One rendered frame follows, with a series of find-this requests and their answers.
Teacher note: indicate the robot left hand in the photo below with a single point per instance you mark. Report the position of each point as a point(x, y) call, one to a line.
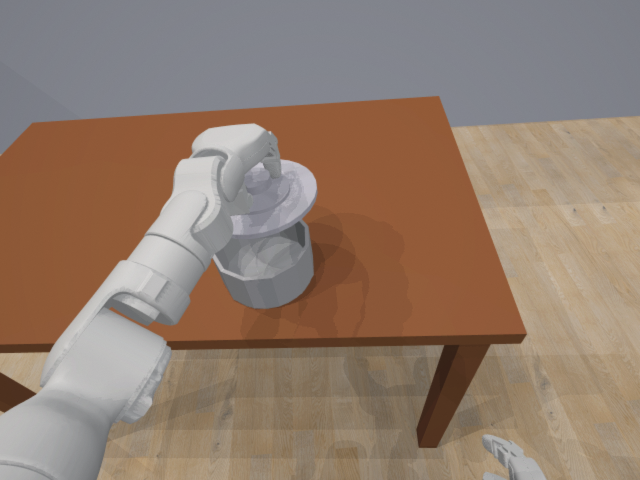
point(252, 144)

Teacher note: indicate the table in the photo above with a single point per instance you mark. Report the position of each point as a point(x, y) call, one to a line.
point(402, 254)

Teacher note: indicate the pot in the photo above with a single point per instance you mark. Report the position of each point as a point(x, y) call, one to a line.
point(270, 271)

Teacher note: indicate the knob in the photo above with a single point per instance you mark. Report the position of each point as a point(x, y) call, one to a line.
point(257, 180)

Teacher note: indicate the robot right hand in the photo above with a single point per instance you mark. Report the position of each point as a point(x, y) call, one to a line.
point(511, 456)

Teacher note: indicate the robot left upper arm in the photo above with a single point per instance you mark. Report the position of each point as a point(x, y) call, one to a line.
point(110, 374)

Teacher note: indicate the left robot forearm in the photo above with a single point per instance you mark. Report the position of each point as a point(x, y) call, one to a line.
point(155, 282)

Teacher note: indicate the lid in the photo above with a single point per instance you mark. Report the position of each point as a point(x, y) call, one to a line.
point(289, 198)

